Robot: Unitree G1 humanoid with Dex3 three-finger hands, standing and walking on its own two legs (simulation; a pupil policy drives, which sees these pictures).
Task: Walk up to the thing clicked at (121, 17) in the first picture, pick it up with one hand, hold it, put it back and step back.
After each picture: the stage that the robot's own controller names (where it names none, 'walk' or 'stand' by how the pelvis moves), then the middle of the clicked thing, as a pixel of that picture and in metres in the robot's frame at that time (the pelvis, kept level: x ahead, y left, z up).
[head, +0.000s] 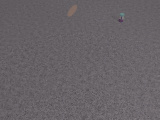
stand; (121, 17) +1.96 -0.54 -0.72
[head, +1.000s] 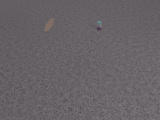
walk; (99, 25) +1.88 -0.07 -0.70
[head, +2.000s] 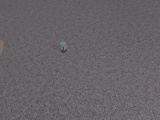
walk; (63, 47) +1.28 +0.28 -0.71
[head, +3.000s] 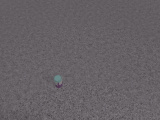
walk; (58, 81) +0.80 +0.27 -0.71
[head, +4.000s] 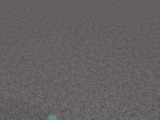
walk; out of the picture +0.47 +0.23 -0.70
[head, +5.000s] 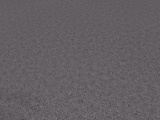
stand; out of the picture +0.35 +0.23 -0.72
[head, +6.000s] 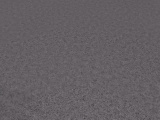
stand; out of the picture +0.36 +0.21 -0.72
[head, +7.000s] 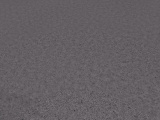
stand; out of the picture +0.35 +0.23 -0.73
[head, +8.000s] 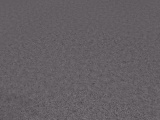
stand; out of the picture +0.34 +0.23 -0.73
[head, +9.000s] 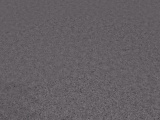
go down; out of the picture +0.36 +0.23 -0.72
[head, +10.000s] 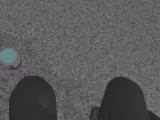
go down; (11, 59) +0.41 +0.29 -0.28
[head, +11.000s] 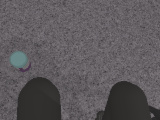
close in; (21, 62) +0.41 +0.28 -0.30
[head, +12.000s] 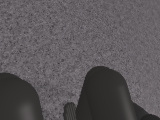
close in; out of the picture +0.38 +0.32 -0.21
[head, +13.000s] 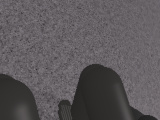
close; out of the picture +0.38 +0.32 -0.21
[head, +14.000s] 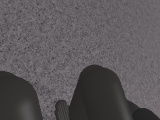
lift; out of the picture +0.36 +0.32 -0.22
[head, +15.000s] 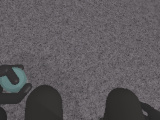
lift; (16, 83) +0.31 +0.24 -0.07
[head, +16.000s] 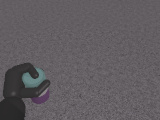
hold; (37, 86) +0.34 +0.17 +0.04
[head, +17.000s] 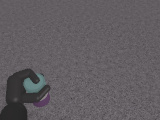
hold; (37, 91) +0.34 +0.18 -0.01
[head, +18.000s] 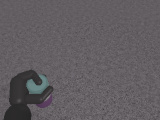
crouch; (40, 91) +0.33 +0.17 -0.01
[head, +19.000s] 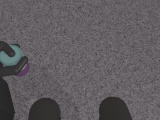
crouch; (15, 62) +0.42 +0.23 -0.09
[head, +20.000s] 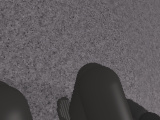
lower; out of the picture +0.39 +0.33 -0.22
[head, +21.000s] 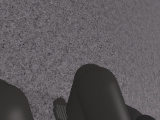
lower; out of the picture +0.40 +0.34 -0.22
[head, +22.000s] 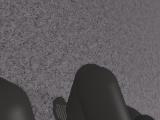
lower; out of the picture +0.39 +0.34 -0.22
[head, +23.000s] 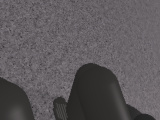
lower; out of the picture +0.39 +0.34 -0.22
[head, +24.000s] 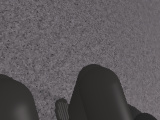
loosen; out of the picture +0.38 +0.33 -0.22
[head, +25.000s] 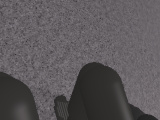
withdraw; out of the picture +0.39 +0.32 -0.22
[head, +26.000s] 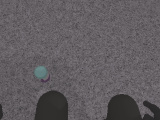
walk; (42, 74) +0.44 +0.25 -0.42
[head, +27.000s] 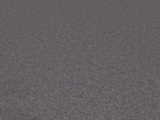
stand; out of the picture +0.37 +0.21 -0.66
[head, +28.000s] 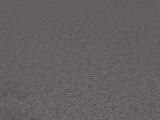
stand; out of the picture +0.38 +0.22 -0.67
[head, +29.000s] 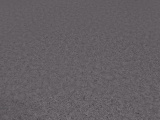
stand; out of the picture +0.39 +0.21 -0.71
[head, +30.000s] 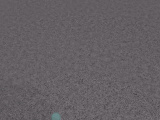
walk; (56, 119) +0.42 +0.22 -0.70
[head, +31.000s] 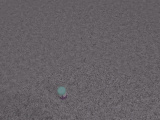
walk; (62, 93) +0.59 +0.21 -0.70
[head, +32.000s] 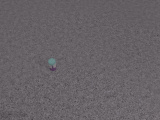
walk; (52, 64) +0.89 +0.28 -0.70
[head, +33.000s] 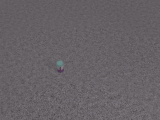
stand; (60, 66) +0.99 +0.25 -0.71
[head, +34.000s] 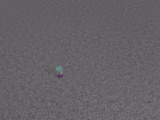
stand; (59, 72) +0.99 +0.26 -0.73
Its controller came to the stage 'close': yes
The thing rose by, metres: 0.71
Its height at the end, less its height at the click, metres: +0.00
